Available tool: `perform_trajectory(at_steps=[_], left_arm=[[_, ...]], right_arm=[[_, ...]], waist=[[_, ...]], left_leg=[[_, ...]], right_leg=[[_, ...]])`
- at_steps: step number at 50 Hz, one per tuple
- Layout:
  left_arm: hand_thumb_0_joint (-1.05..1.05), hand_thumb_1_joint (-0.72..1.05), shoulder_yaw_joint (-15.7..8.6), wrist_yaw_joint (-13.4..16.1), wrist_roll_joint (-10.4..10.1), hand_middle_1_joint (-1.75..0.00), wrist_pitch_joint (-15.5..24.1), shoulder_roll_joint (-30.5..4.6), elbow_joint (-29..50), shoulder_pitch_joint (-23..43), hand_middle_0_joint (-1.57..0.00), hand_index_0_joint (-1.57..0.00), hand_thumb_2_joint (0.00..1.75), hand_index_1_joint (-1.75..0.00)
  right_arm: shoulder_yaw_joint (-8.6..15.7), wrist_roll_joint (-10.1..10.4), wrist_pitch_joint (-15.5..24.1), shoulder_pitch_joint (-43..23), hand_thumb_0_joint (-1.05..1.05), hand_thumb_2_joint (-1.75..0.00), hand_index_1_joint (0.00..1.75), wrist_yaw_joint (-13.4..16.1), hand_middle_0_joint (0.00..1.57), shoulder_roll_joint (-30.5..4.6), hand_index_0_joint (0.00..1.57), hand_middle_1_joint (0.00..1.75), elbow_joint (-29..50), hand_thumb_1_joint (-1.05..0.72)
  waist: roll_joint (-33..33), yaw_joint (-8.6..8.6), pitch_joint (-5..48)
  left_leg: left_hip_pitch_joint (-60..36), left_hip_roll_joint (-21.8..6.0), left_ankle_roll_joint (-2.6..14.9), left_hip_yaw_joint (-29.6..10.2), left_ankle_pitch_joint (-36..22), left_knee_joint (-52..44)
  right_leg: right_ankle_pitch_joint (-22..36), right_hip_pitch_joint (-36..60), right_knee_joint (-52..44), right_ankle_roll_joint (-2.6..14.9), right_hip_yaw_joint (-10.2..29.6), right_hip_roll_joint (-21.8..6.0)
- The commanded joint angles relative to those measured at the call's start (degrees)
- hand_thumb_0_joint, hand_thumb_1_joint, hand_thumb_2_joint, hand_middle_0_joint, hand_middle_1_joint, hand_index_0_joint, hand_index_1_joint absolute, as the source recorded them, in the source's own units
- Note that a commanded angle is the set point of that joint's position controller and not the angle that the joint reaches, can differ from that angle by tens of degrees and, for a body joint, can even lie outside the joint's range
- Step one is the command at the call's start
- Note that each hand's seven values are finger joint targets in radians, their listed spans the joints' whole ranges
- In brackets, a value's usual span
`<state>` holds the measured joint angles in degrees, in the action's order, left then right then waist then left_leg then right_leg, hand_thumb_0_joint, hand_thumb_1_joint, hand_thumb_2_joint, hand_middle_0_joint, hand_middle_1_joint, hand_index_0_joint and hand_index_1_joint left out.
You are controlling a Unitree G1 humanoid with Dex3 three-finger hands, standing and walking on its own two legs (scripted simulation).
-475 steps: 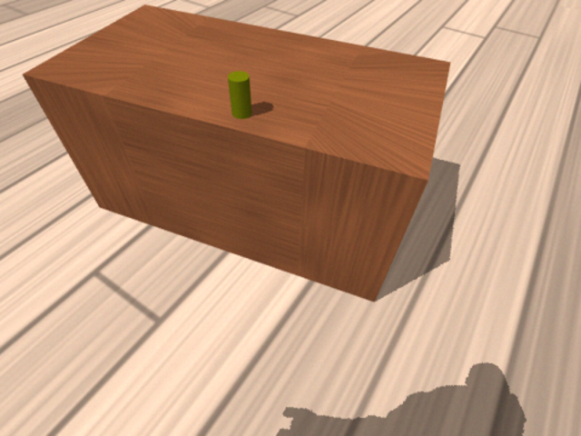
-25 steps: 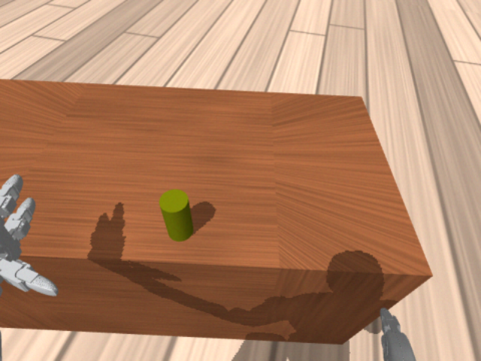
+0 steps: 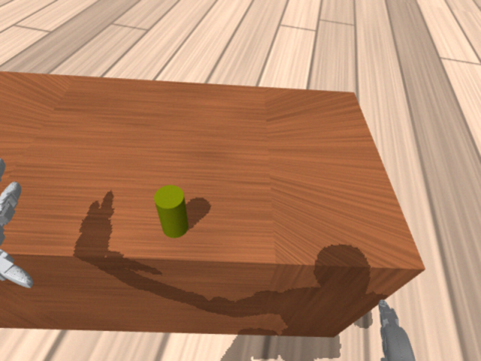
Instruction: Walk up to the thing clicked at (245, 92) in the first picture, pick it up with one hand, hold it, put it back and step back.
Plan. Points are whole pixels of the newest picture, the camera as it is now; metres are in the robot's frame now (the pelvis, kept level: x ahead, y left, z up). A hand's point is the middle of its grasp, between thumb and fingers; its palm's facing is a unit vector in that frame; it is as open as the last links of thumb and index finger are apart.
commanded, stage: go down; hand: left
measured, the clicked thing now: (172, 212) +0.42 +0.14 -0.06
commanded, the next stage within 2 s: approach in 1.34 s
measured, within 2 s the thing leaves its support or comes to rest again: neither
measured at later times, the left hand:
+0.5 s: hand (27, 225) +0.31 +0.32 +0.07, palm faces +0.06 -1.00 +0.00, open 17.5 cm
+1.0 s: hand (27, 239) +0.29 +0.33 +0.05, palm faces +0.04 -1.00 -0.01, open 17.5 cm
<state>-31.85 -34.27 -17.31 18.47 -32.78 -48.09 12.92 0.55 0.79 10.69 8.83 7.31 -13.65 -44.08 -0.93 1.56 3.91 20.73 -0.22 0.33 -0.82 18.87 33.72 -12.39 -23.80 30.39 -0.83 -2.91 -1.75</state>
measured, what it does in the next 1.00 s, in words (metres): stands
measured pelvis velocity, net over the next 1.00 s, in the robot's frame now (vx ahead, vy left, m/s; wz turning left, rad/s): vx -0.01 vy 0.00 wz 0.01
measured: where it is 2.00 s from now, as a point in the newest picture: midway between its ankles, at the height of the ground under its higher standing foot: outside the picture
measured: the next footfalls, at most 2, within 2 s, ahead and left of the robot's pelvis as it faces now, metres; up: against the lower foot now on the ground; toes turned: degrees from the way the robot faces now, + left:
none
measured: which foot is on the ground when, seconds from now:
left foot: down 0.00-1.00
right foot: down 0.00-1.00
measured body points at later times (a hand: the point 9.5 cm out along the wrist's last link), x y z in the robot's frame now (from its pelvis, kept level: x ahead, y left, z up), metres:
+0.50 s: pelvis +0.00 +0.00 +0.00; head +0.03 +0.02 +0.45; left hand +0.30 +0.38 +0.07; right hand +0.15 -0.26 -0.08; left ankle -0.02 +0.11 -0.73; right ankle +0.03 -0.13 -0.73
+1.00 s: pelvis -0.01 +0.00 -0.01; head +0.03 +0.02 +0.44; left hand +0.28 +0.38 +0.06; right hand +0.16 -0.26 -0.08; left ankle -0.02 +0.11 -0.73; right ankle +0.03 -0.13 -0.73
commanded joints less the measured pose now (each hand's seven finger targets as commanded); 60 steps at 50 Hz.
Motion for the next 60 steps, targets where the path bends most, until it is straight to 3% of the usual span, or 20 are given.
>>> perform_trajectory(at_steps=[1, 4, 7, 9, 10, 12, 14, 19, 21, 22, 26, 27, 29, 31, 32, 37, 43, 51, 57, 60], left_arm=[[0.0, -0.59, -3.9, -1.0, -2.6, -0.04, 3.2, -19.9, 9.7, 15.9, -0.06, -0.07, 0.04, -0.04], [0.0, -0.57, -2.9, -1.5, -2.1, -0.04, 3.2, -19.5, 10.5, 18.1, -0.06, -0.06, 0.05, -0.04], [0.0, -0.57, -1.5, -1.9, -2.5, -0.04, 2.9, -17.3, 8.3, 18.0, -0.06, -0.06, 0.06, -0.04], [0.0, -0.56, -5.3, -1.6, -2.3, -0.04, 3.3, -23.5, 10.3, 19.4, -0.05, -0.06, 0.05, -0.04], [0.0, -0.56, -3.8, -1.8, -2.2, -0.04, 2.9, -21.2, 8.9, 18.3, -0.06, -0.06, 0.05, -0.04], [0.0, -0.56, -4.5, -1.9, -2.5, -0.05, 3.0, -22.1, 9.7, 18.3, -0.05, -0.06, 0.06, -0.05], [0.0, -0.54, -3.3, -2.5, -2.8, -0.05, 2.5, -19.2, 8.2, 15.7, -0.05, -0.06, 0.07, -0.05], [0.0, -0.57, -4.9, -3.0, -2.9, -0.06, 2.7, -21.4, 9.3, 15.4, -0.05, -0.05, 0.08, -0.06], [0.0, -0.57, -3.1, -3.4, -2.8, -0.07, 3.0, -19.1, 10.3, 17.2, -0.05, -0.05, 0.09, -0.07], [0.0, -0.55, -4.8, -3.2, -2.8, -0.06, 3.6, -21.5, 12.1, 18.1, -0.04, -0.05, 0.09, -0.06], [0.0, -0.52, -5.2, -3.9, -3.3, -0.06, 4.5, -21.3, 12.1, 17.2, -0.04, -0.05, 0.08, -0.05], [0.0, -0.52, -4.3, -4.1, -3.3, -0.06, 4.2, -19.9, 9.5, 15.6, -0.04, -0.05, 0.08, -0.06], [0.0, -0.53, -4.0, -4.6, -3.2, -0.07, 4.1, -19.6, 7.4, 13.9, -0.04, -0.05, 0.09, -0.07], [0.0, -0.54, -5.7, -5.1, -3.4, -0.07, 4.5, -21.9, 8.7, 13.7, -0.05, -0.06, 0.08, -0.07], [0.0, -0.57, -4.2, -5.5, -3.4, -0.08, 4.2, -19.6, 7.7, 12.9, -0.05, -0.06, 0.07, -0.07], [0.0, -0.57, -5.6, -5.9, -3.8, -0.08, 5.0, -21.4, 9.7, 14.6, -0.05, -0.06, 0.09, -0.08], [0.0, -0.54, -4.9, -5.8, -3.6, -0.07, 6.1, -20.4, 10.7, 14.8, -0.04, -0.05, 0.08, -0.06], [0.0, -0.56, -4.4, -6.3, -4.4, -0.09, 6.1, -18.5, 9.8, 11.6, -0.04, -0.06, 0.08, -0.08], [0.0, -0.51, -5.2, -6.1, -3.9, -0.08, 5.8, -20.7, 14.4, 13.1, -0.04, -0.05, 0.09, -0.08], [0.0, -0.51, -4.9, -6.2, -4.4, -0.09, 4.6, -18.8, 10.3, 10.8, -0.04, -0.04, 0.11, -0.08]], right_arm=[[4.6, -0.1, 3.0, -4.0, 0.0, -0.06, 0.05, 1.5, 0.05, -11.7, 0.05, 0.05, 7.3, 0.53], [1.7, -0.1, 3.3, -4.9, 0.0, -0.05, 0.05, 1.2, 0.05, -8.8, 0.05, 0.05, 7.9, 0.53], [2.2, 0.0, 3.8, -5.9, 0.0, -0.06, 0.05, 1.5, 0.05, -9.4, 0.05, 0.05, 9.2, 0.53], [3.0, -0.2, 4.0, -4.9, 0.0, -0.05, 0.05, 1.6, 0.05, -11.1, 0.05, 0.05, 9.9, 0.54], [1.3, -0.2, 3.7, -3.4, 0.0, -0.05, 0.05, 1.5, 0.05, -8.8, 0.05, 0.05, 8.5, 0.54], [2.9, -0.1, 4.2, -3.6, 0.0, -0.05, 0.05, 1.7, 0.05, -11.3, 0.05, 0.05, 11.7, 0.54], [0.8, 0.0, 3.9, -0.9, 0.0, -0.05, 0.05, 1.4, 0.05, -8.5, 0.05, 0.05, 9.4, 0.54], [2.2, -0.2, 4.4, -2.8, 0.0, -0.05, 0.05, 1.4, 0.05, -10.4, 0.05, 0.05, 11.3, 0.54], [1.5, -0.3, 4.4, -3.7, 0.0, -0.06, 0.05, 1.4, 0.05, -9.0, 0.05, 0.05, 10.8, 0.54], [2.1, -0.2, 4.5, -4.9, 0.0, -0.05, 0.05, 1.4, 0.05, -9.9, 0.05, 0.05, 10.7, 0.54], [2.7, -0.2, 4.8, -5.9, 0.0, -0.05, 0.05, 2.0, 0.05, -10.6, 0.05, 0.05, 12.5, 0.54], [1.2, -0.1, 4.3, -3.4, 0.0, -0.05, 0.05, 1.9, 0.05, -8.5, 0.05, 0.05, 9.4, 0.54], [2.8, -0.3, 4.2, -2.3, 0.0, -0.05, 0.05, 2.2, 0.05, -10.4, 0.05, 0.05, 10.1, 0.54], [1.9, -0.2, 4.4, -1.7, 0.0, -0.05, 0.05, 2.3, 0.05, -9.7, 0.05, 0.05, 10.4, 0.54], [1.1, -0.3, 4.0, 0.5, 0.0, -0.05, 0.05, 2.1, 0.05, -8.2, 0.05, 0.05, 8.2, 0.54], [2.0, -0.5, 4.4, -2.1, 0.0, -0.05, 0.05, 2.0, 0.05, -9.4, 0.05, 0.05, 9.8, 0.54], [2.8, -0.5, 4.8, -6.1, 0.0, -0.05, 0.05, 2.3, 0.05, -10.8, 0.05, 0.05, 13.2, 0.54], [1.1, -0.3, 4.3, 1.2, 0.0, -0.05, 0.05, 1.7, 0.05, -8.4, 0.05, 0.05, 11.7, 0.55], [2.9, -0.3, 5.0, -1.2, 0.0, -0.05, 0.05, 1.8, 0.05, -11.2, 0.05, 0.05, 16.7, 0.54], [0.9, 0.0, 4.2, 0.0, 0.0, -0.05, 0.05, 1.6, 0.05, -8.2, 0.05, 0.05, 11.2, 0.54]], waist=[[6.6, 0.74, 13.9], [8.9, 0.4, 14.3], [5.3, 0.81, 12.9], [8.2, 0.04, 14.9], [7.8, 0.02, 14.1], [6.7, 0.47, 15.8], [7.2, 0.13, 12.8], [7.8, -0.16, 15.4], [8.2, 0.49, 15.7], [8.8, -0.54, 15.5], [6.5, 0.47, 15.7], [6.7, 0.36, 13.9], [4.4, 1.17, 13.4], [6.2, 0.88, 14.7], [6.7, 1.17, 13.4], [7.5, 0.79, 15.7], [6.8, 1.17, 15.9], [8.3, 0.82, 15.2], [9.1, 0.54, 16.7], [7.8, -0.03, 13.4]], left_leg=[[-3.0, 0.4, -0.47, -1.0, -17.7, -4.7], [-4.2, 0.2, -0.74, -1.1, -18.5, -4.4], [-2.4, 0.3, -0.22, -1.3, -15.1, -4.5], [-2.7, 0.3, -0.58, -1.2, -15.1, -4.6], [-2.6, 0.5, -0.36, -1.0, -14.7, -4.4], [-3.3, 0.4, -0.46, -1.1, -16.5, -4.1], [-1.5, 0.5, -0.48, -0.9, -15.8, -4.1], [-1.9, 0.4, -0.7, -1.0, -18.5, -3.1], [-2.3, 0.4, -0.67, -1.1, -18.3, -2.9], [-2.0, 0.3, -0.73, -1.2, -17.4, -3.2], [-1.8, 0.7, -0.17, -1.1, -14.6, -3.0], [-1.1, 0.7, -0.12, -1.2, -13.5, -3.1], [-0.4, 1.1, 0.34, -1.0, -12.6, -2.7], [-0.5, 1.2, 0.16, -0.8, -14.7, -2.2], [-0.2, 1.4, 0.25, -0.5, -14.6, -1.9], [-0.1, 1.3, -0.05, -0.9, -17.2, -0.7], [0.3, 1.3, 0.16, -1.1, -13.0, -0.7], [1.5, 1.0, -0.5, -1.3, -14.3, 0.2], [0.4, 0.8, -0.84, -1.5, -15.3, 0.4], [3.2, 1.2, -0.3, -1.3, -13.9, 0.4]], right_leg=[[11.4, 8.5, -1.7, 2.52, 0.6, 1.2], [10.9, 7.3, -1.4, 2.71, 0.3, 1.3], [8.9, 6.8, -1.6, 2.51, 0.2, 1.4], [8.5, 7.5, -1.5, 2.54, 0.2, 1.4], [8.4, 7.3, -1.6, 2.51, 0.2, 1.3], [9.9, 8.0, -1.3, 2.5, 0.2, 1.5], [9.1, 6.6, -1.3, 2.59, 0.1, 1.5], [10.7, 6.8, -0.3, 2.76, 0.3, 1.3], [10.6, 6.2, -0.2, 2.77, 0.4, 1.2], [9.7, 6.1, -0.1, 2.85, 0.4, 1.3], [8.6, 6.5, -0.5, 2.53, 0.5, 1.2], [7.5, 5.8, -0.5, 2.64, 0.4, 1.4], [7.6, 5.5, -0.8, 2.38, 0.6, 1.2], [9.5, 6.2, 0.0, 2.35, 0.6, 1.0], [9.6, 5.2, 0.0, 2.34, 0.8, 0.9], [11.3, 5.4, 1.3, 2.54, 0.6, 0.8], [8.1, 4.2, 1.6, 2.47, 0.5, 0.8], [7.8, 2.0, 3.1, 2.71, 0.1, 1.2], [7.8, 2.8, 3.1, 2.76, 0.2, 1.3], [7.4, 2.6, 3.2, 2.82, 0.5, 1.0]])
